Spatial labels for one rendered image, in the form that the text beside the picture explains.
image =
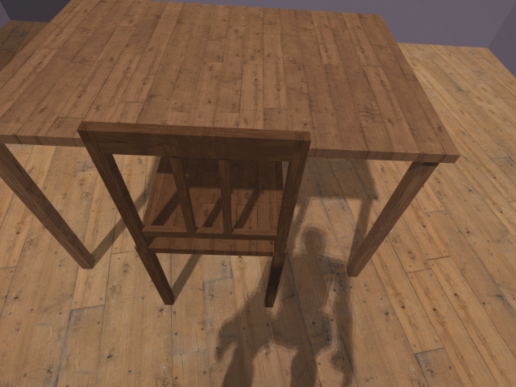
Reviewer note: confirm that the table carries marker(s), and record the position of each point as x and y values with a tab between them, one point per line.
340	76

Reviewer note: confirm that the chair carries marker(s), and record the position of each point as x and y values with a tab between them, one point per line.
217	191

